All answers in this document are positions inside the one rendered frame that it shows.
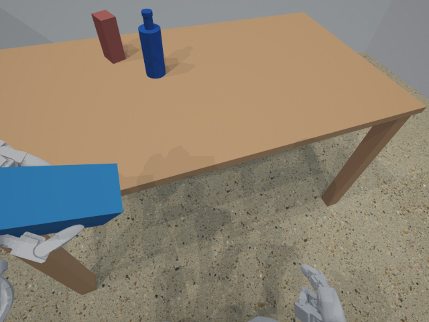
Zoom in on right robot hand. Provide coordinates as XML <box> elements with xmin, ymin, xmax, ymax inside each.
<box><xmin>295</xmin><ymin>264</ymin><xmax>346</xmax><ymax>322</ymax></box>

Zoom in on robot left forearm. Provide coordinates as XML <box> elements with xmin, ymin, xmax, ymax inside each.
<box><xmin>0</xmin><ymin>259</ymin><xmax>14</xmax><ymax>322</ymax></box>

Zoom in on sponge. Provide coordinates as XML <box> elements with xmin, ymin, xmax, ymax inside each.
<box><xmin>0</xmin><ymin>163</ymin><xmax>123</xmax><ymax>237</ymax></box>

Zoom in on table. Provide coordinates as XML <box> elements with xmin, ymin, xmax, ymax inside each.
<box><xmin>0</xmin><ymin>12</ymin><xmax>427</xmax><ymax>295</ymax></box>

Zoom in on left robot hand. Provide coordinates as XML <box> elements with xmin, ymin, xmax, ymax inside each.
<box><xmin>0</xmin><ymin>140</ymin><xmax>84</xmax><ymax>263</ymax></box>

